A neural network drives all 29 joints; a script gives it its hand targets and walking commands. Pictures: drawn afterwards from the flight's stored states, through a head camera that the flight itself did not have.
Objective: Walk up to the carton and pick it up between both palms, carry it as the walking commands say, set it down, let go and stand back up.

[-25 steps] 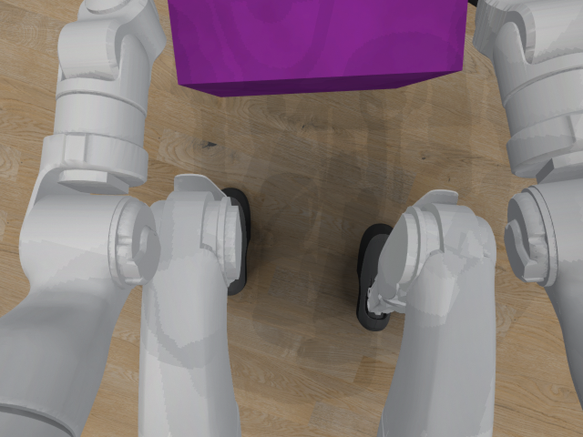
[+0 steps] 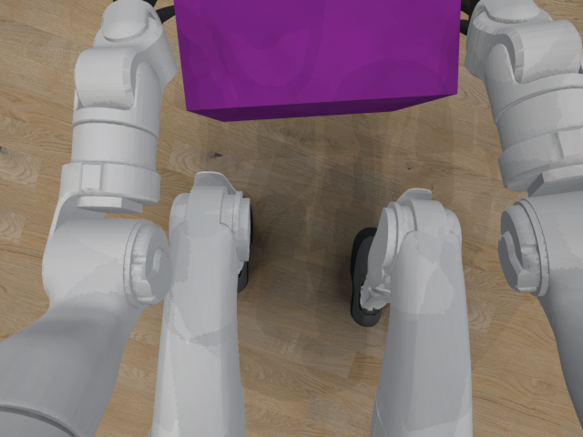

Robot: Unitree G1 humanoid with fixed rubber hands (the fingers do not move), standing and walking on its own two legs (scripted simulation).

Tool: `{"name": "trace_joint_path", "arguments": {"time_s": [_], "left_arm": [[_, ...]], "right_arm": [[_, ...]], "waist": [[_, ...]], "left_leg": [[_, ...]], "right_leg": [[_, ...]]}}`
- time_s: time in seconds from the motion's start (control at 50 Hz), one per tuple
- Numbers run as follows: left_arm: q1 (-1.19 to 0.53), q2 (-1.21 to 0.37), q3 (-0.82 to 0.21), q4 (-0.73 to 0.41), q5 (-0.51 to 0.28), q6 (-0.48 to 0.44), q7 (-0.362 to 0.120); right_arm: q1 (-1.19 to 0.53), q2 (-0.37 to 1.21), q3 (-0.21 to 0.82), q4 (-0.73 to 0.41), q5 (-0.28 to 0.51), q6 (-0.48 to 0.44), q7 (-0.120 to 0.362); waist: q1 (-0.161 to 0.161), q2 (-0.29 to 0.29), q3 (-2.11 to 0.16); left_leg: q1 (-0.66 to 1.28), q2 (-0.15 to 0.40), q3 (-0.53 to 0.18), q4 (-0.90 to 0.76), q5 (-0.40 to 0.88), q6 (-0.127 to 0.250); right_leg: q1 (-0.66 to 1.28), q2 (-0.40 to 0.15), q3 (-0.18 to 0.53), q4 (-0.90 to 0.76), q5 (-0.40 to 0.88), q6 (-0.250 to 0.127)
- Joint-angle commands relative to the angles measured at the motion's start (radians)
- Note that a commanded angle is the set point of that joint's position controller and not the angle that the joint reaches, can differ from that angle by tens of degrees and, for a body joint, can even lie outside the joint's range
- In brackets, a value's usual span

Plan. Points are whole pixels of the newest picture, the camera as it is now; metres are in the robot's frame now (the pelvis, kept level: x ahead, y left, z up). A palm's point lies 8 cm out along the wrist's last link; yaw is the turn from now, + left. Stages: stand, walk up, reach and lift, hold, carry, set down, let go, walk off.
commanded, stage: reach and lift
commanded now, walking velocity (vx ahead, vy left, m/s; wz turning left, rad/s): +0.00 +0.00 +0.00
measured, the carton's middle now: (310, 47) +0.53 +0.03 -0.16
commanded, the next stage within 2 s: none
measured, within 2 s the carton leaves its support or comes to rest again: neither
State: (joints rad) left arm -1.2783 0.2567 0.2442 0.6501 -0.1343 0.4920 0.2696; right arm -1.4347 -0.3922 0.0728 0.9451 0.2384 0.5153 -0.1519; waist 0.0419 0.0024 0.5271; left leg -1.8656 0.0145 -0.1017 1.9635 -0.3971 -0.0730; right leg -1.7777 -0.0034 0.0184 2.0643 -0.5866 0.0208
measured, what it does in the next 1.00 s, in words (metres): rises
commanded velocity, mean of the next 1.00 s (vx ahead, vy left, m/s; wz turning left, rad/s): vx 0.00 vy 0.00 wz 0.00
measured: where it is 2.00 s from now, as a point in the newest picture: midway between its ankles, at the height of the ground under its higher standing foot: (300, 277)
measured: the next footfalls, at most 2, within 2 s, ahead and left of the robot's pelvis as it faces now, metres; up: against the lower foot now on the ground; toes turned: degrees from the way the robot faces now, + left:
none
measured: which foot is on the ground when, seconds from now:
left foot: down 0.00-1.00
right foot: down 0.00-1.00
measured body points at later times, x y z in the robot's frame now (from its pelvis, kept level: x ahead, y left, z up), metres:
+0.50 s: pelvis -0.01 +0.00 +0.05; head +0.28 +0.02 +0.39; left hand +0.52 +0.21 +0.00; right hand +0.54 -0.14 -0.02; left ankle +0.19 +0.15 -0.39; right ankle +0.14 -0.13 -0.39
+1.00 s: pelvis -0.01 +0.00 +0.11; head +0.25 +0.02 +0.47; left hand +0.49 +0.21 +0.07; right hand +0.52 -0.14 +0.06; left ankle +0.19 +0.15 -0.39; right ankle +0.14 -0.13 -0.39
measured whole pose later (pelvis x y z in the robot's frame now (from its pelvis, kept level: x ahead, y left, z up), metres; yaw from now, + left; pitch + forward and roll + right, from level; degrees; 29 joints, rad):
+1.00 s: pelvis -0.01 +0.00 +0.11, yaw +1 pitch +9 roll -1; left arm -1.16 0.21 0.25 0.62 -0.10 0.53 0.29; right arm -1.31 -0.33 0.01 0.92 0.20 0.54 -0.18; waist 0.04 0.00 0.53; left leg -1.41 0.00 -0.10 1.60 -0.34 -0.07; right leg -1.33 0.00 0.01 1.69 -0.51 0.02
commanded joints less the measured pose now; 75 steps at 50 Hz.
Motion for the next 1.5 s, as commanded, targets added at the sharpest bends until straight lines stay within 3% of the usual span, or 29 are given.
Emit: {"name": "trace_joint_path", "arguments": {"time_s": [0.0,0.32,0.56,0.8,1.48], "left_arm": [[-0.865,-1.156,-0.438,-0.315,-0.158,0.002,-0.453],[-0.803,-1.172,-0.448,-0.312,-0.146,0.014,-0.463],[-0.801,-1.199,-0.46,-0.323,-0.156,0.03,-0.467],[-0.777,-1.229,-0.458,-0.309,-0.154,0.038,-0.482],[-0.685,-1.302,-0.524,-0.358,-0.148,0.03,-0.52]], "right_arm": [[-0.935,1.165,0.147,-0.754,0.136,-0.123,0.391],[-0.908,1.187,0.153,-0.777,0.128,-0.114,0.396],[-0.892,1.183,0.136,-0.766,0.116,-0.104,0.408],[-0.863,1.206,0.12,-0.733,0.096,-0.098,0.427],[-0.684,1.284,0.153,-0.687,0.061,-0.112,0.476]], "waist": [[-0.022,0.052,-2.74],[-0.016,0.045,-2.77],[-0.04,0.066,-2.781],[-0.042,0.065,-2.751],[-0.036,0.071,-2.669]], "left_leg": [[1.029,-0.156,0.238,-0.306,0.159,0.043],[1.136,-0.162,0.223,-0.417,0.163,0.035],[1.245,-0.162,0.196,-0.513,0.103,0.026],[1.33,-0.162,0.166,-0.616,0.055,0.024],[1.636,-0.158,0.116,-0.907,0.077,0.027]], "right_leg": [[0.755,0.133,-0.102,-0.449,0.189,-0.016],[0.87,0.137,-0.089,-0.558,0.202,-0.012],[0.926,0.135,-0.085,-0.644,0.163,-0.021],[0.988,0.13,-0.069,-0.747,0.134,-0.025],[1.245,0.123,-0.015,-1.052,0.18,-0.045]]}}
